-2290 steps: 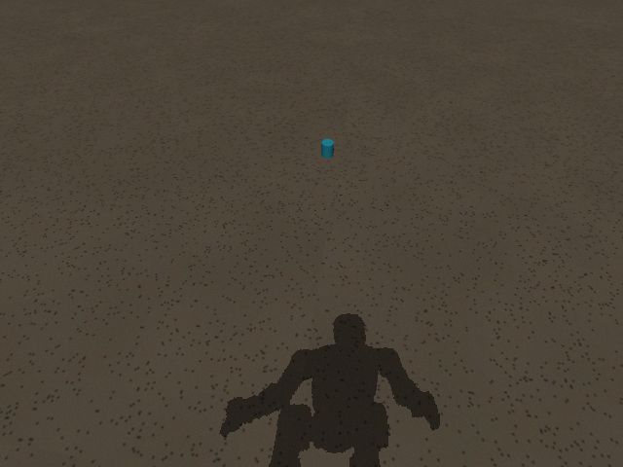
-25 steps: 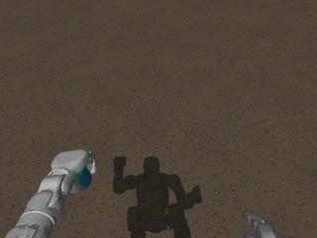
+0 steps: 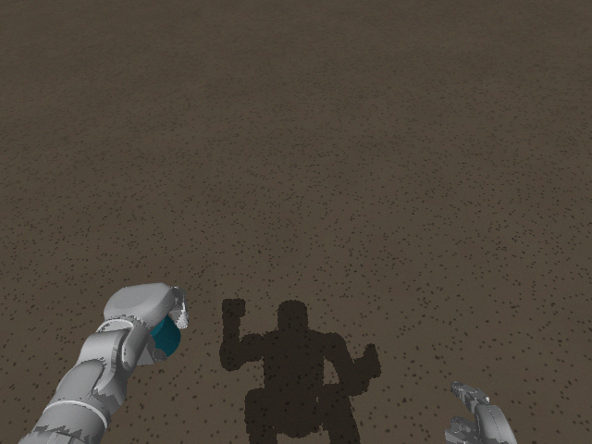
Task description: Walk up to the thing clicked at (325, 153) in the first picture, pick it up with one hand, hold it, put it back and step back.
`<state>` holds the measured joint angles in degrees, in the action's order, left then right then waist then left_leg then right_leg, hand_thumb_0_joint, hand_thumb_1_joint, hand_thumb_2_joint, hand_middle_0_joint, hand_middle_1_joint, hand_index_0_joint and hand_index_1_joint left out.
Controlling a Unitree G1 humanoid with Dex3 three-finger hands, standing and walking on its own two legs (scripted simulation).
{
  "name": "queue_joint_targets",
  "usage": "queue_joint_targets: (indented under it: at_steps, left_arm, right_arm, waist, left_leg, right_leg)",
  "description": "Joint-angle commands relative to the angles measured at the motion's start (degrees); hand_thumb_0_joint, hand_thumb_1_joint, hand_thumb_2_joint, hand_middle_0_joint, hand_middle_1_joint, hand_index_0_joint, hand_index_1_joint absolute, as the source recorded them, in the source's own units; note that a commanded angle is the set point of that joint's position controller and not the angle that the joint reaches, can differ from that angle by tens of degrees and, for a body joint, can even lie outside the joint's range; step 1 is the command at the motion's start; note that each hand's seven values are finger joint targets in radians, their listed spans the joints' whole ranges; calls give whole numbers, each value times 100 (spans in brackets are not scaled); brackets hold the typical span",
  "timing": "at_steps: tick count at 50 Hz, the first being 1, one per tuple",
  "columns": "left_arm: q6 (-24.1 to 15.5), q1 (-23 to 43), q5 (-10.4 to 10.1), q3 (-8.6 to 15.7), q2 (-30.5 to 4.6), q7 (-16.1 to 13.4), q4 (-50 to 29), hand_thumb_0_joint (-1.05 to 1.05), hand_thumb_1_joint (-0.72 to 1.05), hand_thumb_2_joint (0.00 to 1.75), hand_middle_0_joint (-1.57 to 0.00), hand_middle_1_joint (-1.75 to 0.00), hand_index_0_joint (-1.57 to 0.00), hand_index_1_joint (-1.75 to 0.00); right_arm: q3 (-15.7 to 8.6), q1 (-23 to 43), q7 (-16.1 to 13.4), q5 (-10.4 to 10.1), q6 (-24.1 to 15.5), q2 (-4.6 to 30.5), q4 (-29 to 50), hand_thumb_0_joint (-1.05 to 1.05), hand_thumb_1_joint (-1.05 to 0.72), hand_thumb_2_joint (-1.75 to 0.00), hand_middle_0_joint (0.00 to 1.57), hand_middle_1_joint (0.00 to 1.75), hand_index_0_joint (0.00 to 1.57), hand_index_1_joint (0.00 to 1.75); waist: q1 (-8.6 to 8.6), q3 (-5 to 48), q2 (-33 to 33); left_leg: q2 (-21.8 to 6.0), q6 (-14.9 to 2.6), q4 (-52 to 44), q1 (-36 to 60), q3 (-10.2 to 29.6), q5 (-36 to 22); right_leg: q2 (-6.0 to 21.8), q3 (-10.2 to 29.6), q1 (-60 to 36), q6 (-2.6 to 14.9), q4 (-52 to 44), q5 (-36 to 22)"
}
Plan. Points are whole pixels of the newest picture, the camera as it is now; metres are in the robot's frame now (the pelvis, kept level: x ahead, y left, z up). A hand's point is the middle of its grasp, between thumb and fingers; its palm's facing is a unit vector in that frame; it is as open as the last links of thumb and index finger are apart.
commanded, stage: hold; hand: left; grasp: from above
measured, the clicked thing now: (153, 331) +0.31 +0.23 -0.05
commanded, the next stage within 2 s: crouch in 0.80 s
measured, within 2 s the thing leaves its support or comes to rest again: neither
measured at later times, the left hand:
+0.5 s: hand (146, 338) +0.28 +0.23 -0.02, palm faces -0.45 -0.07 -0.89, open 7.8 cm
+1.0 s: hand (145, 327) +0.30 +0.24 -0.03, palm faces -0.45 -0.06 -0.89, open 7.8 cm
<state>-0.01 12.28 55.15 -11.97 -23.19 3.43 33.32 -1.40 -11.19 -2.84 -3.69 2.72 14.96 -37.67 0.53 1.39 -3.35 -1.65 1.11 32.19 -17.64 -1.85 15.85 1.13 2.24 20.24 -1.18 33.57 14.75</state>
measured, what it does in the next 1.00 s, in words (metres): stands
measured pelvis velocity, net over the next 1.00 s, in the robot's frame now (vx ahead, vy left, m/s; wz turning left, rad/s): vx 0.02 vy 0.01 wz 0.00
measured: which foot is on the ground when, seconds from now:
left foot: down 0.00-1.00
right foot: down 0.00-1.00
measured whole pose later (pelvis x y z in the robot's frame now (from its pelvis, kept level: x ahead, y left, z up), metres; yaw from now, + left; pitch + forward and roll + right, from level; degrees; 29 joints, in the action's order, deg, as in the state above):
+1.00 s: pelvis +0.02 +0.01 +0.01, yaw +0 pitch +1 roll +0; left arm -0.9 11.8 56.5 -11.4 -23.6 3.3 33.3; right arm -1.7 -10.8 -3.1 -4.1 4.5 14.4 -38.0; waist 0.9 0.3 -3.0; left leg -1.3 0.6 27.9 -13.5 -2.1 15.3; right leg 1.5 2.4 15.9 -1.7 28.7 13.8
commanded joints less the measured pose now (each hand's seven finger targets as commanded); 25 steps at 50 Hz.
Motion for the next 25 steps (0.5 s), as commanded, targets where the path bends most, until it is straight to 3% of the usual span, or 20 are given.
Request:
queue_joint_targets:
  at_steps: [1,6,10,19,24,25]
  left_arm:
    - [22,1875,17,680,-1270,-236,-1214,0,48,81,-72,-104,-81,-95]
    - [54,1819,6,657,-1251,-189,-1194,0,45,83,-71,-105,-79,-96]
    - [64,1726,-31,641,-1249,-121,-1174,0,46,84,-73,-104,-80,-96]
    - [-39,1658,-61,632,-1212,-28,-1180,0,44,85,-71,-105,-79,-97]
    - [-96,1721,29,840,-1422,-110,-1373,0,44,88,-72,-103,-79,-96]
    - [-102,1811,56,777,-1409,-123,-1456,0,45,87,-73,-103,-80,-96]
  right_arm:
    - [-212,628,-81,6,-287,633,812,0,-90,-90,20,30,20,30]
    - [-202,608,-95,-7,-281,633,768,0,-90,-90,20,30,20,30]
    - [-169,723,-106,-27,-283,622,825,0,-90,-90,20,30,20,30]
    - [-136,712,-126,-36,-276,593,866,0,-91,-90,20,30,20,30]
    - [-166,721,-127,-22,-250,599,850,0,-91,-90,20,30,20,30]
    - [-169,728,-128,-10,-246,599,822,0,-91,-90,20,30,20,30]
  waist:
    - [54,1320,314]
    - [11,1302,369]
    - [48,1039,343]
    - [37,946,389]
    - [83,1206,207]
    - [63,1298,214]
  left_leg:
    - [284,-192,-509,538,-67,-703]
    - [259,-201,-563,668,-65,-864]
    - [256,-192,-710,593,-55,-585]
    - [259,-205,-780,655,-53,-643]
    - [281,-184,-741,844,-68,-929]
    - [283,-189,-723,890,-63,-1010]
  right_leg:
    - [-231,-113,-485,96,-725,-399]
    - [-239,-133,-532,94,-751,-588]
    - [-245,-147,-477,120,-861,-272]
    - [-249,-151,-533,124,-933,-325]
    - [-242,-146,-686,128,-908,-587]
    - [-241,-140,-713,124,-896,-671]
